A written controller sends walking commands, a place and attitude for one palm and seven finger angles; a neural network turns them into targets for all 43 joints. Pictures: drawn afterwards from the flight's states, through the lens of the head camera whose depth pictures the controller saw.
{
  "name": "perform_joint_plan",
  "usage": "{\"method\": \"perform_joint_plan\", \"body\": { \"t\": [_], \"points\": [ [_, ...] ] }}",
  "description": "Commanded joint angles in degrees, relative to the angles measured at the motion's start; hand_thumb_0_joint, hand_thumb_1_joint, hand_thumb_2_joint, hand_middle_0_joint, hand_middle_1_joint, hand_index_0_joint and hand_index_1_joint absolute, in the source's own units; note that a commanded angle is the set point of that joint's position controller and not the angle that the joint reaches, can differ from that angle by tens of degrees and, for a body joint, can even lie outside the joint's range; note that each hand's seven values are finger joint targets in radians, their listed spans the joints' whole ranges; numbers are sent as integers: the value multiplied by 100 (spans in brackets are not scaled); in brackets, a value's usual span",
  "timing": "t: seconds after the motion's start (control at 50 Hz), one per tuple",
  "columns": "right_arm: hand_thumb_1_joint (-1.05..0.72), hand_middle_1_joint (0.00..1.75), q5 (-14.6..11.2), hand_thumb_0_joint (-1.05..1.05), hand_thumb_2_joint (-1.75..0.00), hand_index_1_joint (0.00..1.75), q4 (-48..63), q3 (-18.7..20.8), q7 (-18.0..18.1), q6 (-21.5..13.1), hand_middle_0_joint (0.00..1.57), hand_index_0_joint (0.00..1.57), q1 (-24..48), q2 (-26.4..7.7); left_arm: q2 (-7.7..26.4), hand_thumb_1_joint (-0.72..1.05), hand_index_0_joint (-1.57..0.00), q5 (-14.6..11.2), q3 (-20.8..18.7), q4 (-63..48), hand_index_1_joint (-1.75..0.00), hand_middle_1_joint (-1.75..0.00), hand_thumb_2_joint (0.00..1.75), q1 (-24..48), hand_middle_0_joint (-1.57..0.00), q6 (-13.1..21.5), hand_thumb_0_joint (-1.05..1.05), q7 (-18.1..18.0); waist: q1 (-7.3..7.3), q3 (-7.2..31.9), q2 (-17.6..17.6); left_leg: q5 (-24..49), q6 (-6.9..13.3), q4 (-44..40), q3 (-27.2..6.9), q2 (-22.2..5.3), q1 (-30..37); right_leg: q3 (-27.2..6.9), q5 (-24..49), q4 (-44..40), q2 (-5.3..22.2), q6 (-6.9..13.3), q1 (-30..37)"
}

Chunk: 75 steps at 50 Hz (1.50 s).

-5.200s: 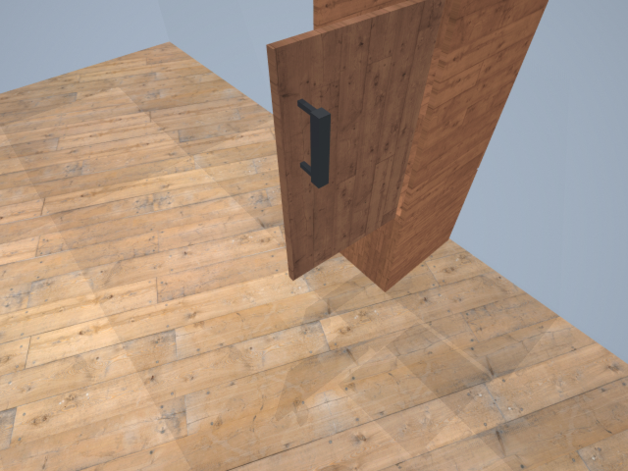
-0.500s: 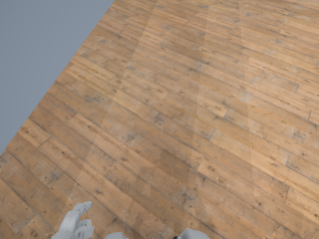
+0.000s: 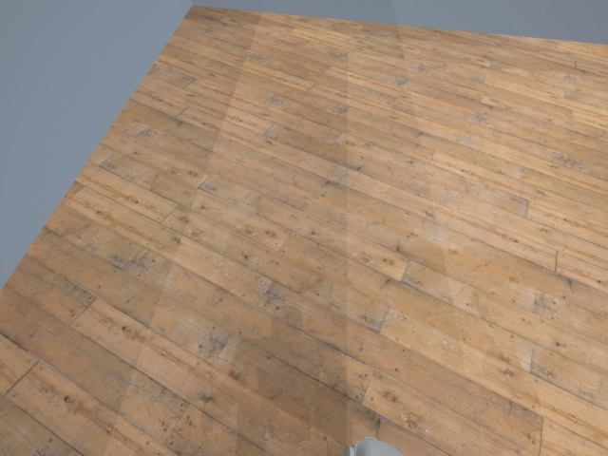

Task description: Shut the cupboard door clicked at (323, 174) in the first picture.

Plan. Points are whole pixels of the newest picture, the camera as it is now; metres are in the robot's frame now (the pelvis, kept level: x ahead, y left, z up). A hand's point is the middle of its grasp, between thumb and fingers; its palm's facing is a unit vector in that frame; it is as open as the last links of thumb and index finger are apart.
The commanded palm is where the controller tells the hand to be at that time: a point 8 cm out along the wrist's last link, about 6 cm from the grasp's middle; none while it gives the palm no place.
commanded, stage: walk around to get in front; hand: left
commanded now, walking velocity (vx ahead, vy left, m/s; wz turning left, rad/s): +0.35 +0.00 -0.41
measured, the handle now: out of the picture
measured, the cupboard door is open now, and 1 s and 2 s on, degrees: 86 86 86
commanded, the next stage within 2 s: walk to a spot facing it in 0.16 s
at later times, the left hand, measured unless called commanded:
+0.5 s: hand (244, 359) +0.29 +0.12 -0.18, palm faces -0.02 -0.98 -0.18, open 7.2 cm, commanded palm none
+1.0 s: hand (251, 324) +0.35 +0.12 -0.17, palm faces +0.28 -0.92 -0.28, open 7.3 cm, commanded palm none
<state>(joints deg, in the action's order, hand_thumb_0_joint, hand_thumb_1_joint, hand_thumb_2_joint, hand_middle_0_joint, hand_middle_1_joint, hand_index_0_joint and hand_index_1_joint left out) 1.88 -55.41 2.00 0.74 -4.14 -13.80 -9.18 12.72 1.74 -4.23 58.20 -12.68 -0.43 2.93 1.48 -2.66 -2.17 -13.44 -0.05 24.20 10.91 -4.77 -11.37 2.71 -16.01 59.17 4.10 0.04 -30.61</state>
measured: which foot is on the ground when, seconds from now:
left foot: down 0.00-0.18, up 0.20-0.54, down 0.56-0.94, up 0.96-1.00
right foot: up 0.00-0.16, down 0.18-0.58, up 0.60-0.92, down 0.94-1.00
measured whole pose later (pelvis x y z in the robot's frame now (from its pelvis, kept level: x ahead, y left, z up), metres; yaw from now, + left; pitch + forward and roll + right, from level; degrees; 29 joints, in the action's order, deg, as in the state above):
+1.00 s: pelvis +0.30 -0.11 -0.02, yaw +16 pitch +2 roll +0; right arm 1.3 -53.1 5.4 -0.9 4.3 -10.0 -13.8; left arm 12.6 1.4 -3.2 51.2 -9.0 -0.8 -0.7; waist -0.8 -3.2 1.2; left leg -22.4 -1.7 45.6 -4.0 1.6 -28.4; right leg 2.5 -17.3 33.6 2.5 -0.8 -17.1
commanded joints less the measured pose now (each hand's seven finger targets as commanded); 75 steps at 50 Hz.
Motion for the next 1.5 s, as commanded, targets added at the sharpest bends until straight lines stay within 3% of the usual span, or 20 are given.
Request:
{"method": "perform_joint_plan", "body": {
  "t": [0.0,0.12,0.14,0.16,0.18,0.3,0.5,0.54,0.56,0.62,0.88,0.92,0.94,1.02,1.18,1.22,1.24,1.26,1.44,1.48],
  "points": [
    [-90,30,7,0,-90,30,-79,248,-8,-16,20,20,-821,-1049,-22,90,-20,21,24,-606,-30,-30,90,663,-20,121,0,54,-388,-60,971,308,522,-1393,-417,-1364,234,257,382,-1383,138,-39,43],
    [-90,30,11,0,-90,30,-167,222,-27,92,20,20,-787,-1169,275,90,-20,32,-65,-434,-30,-30,90,187,-20,211,0,32,32,260,733,1605,273,189,93,-1211,244,729,361,-2715,-377,202,1900],
    [-90,30,-51,0,-90,30,-93,201,-54,81,20,20,-600,-1113,631,90,-20,36,-163,-147,-30,-30,90,-801,-20,273,0,-19,520,663,157,1758,59,1556,394,-914,-542,240,152,-2979,-136,458,3387],
    [-90,30,-162,0,-90,30,150,113,-103,51,20,20,-434,-721,1400,90,-20,58,-374,80,-30,-30,90,-1768,-20,333,0,-130,907,1224,-1627,-727,-236,3594,627,-120,-2295,-2308,-332,-3763,1556,1101,4722],
    [-90,30,-148,0,-90,30,364,141,-99,67,20,20,-49,-800,1565,90,-20,-110,-365,93,-30,-30,90,-1770,-20,295,0,-204,818,959,-1316,-2228,-221,4603,-317,-6,-2949,-3397,-125,-4557,2175,1474,4357],
    [-90,30,-57,0,-90,30,-379,81,-69,311,20,20,-788,-333,459,90,-20,-64,27,-181,-30,-30,90,-107,-20,458,0,-327,-358,400,-405,-493,-341,3410,-761,-438,-1684,-433,2328,-4548,1179,963,2007],
    [-90,30,-55,0,-90,30,-274,73,-125,333,20,20,-454,-512,580,90,-20,-115,13,33,-30,-30,90,-145,-20,325,0,-431,-427,302,-254,838,-89,793,-426,116,-671,638,3729,-2902,1160,377,2658],
    [-90,30,25,0,-90,30,-264,231,-56,323,20,20,-1106,-1324,338,90,-20,-206,13,-180,-30,-30,90,-479,-20,222,0,-449,-563,995,1692,4353,905,417,-2589,-1375,947,953,220,-755,187,-281,1068],
    [-90,30,-8,0,-90,30,-250,287,2,381,20,20,-1270,-1561,338,90,-20,-169,67,-380,-30,-30,90,-304,-20,174,0,-492,-704,1078,1729,4163,1436,-98,-3481,-1986,744,378,-2589,434,-270,-259,845],
    [-90,30,-30,0,-90,30,65,275,87,398,20,20,-463,-1377,360,90,-20,-87,-2,-580,-30,-30,90,381,-20,44,0,-415,-426,588,1123,1560,1214,-598,-3455,-1606,-216,-408,-1518,1141,54,-328,10],
    [-90,30,-59,0,-90,30,684,532,-55,615,20,20,574,-1511,495,90,-20,-79,-101,-781,-30,-30,90,-351,-20,-33,0,-391,10,650,1017,-169,512,-196,-2760,-364,-1380,2,-86,-3052,-394,-297,2272],
    [-90,30,-115,0,-90,30,937,459,-129,640,20,20,703,-884,1353,90,-20,50,-280,-859,-30,-30,90,-561,-20,40,0,-469,203,449,-1282,-1620,-241,1895,-1298,831,-2856,-2340,-1269,-4767,1816,544,2870],
    [-90,30,-61,0,-90,30,1023,463,-176,625,20,20,856,-1024,1459,90,-20,14,-205,-1017,-30,-30,90,-172,-20,8,0,-466,139,223,-1243,-1913,-207,3304,-1195,635,-2516,-2437,-1010,-4953,2438,899,1882],
    [-90,30,-87,0,-90,30,805,376,-243,693,20,20,717,-838,836,90,-20,-7,-54,-1095,-30,-30,90,326,-20,103,0,-484,-232,99,-1040,-1303,-371,3866,-982,226,-2282,-527,2172,-3975,1495,666,2034],
    [-90,30,-132,0,-90,30,855,236,-252,606,20,20,790,-875,1290,90,-20,-46,-148,-799,-30,-30,90,-362,-20,120,0,-432,-77,690,-1035,-413,-224,737,-283,576,-691,301,4288,-2546,1451,258,2819],
    [-90,30,-50,0,-90,30,696,416,-199,528,20,20,14,-1605,1071,90,-20,-132,-126,-1030,-30,-30,90,-197,-20,86,0,-391,-538,1248,454,2152,374,146,-1615,-558,1277,764,2222,-890,981,-302,1148],
    [-90,30,-72,0,-90,30,635,555,-157,530,20,20,-424,-2170,665,90,-20,-150,12,-1307,-30,-30,90,51,-20,64,0,-376,-765,1290,1955,4834,1411,49,-3483,-2078,1826,590,-2179,408,263,-601,-268],
    [-90,30,-87,0,-90,30,546,559,-126,561,20,20,-612,-2243,816,90,-20,-79,-14,-1447,-30,-30,90,336,-20,-32,0,-430,-787,1224,900,3966,1604,106,-3296,-2207,1439,-87,-2239,883,288,-503,-375],
    [-90,30,-43,0,-90,30,910,484,-44,629,20,20,932,-1736,613,90,-20,-100,-66,-985,-30,-30,90,-306,-20,-69,0,-330,-9,508,1087,908,625,119,-2445,-572,-977,168,-397,-2204,-328,-407,1833],
    [-90,30,-125,0,-90,30,1087,444,-113,665,20,20,1056,-1299,1191,90,-20,2,-210,-973,-30,-30,90,-777,-20,40,0,-399,267,353,-448,-817,29,1499,-1722,384,-2285,-1152,-519,-4105,843,-50,2794]
  ]
}}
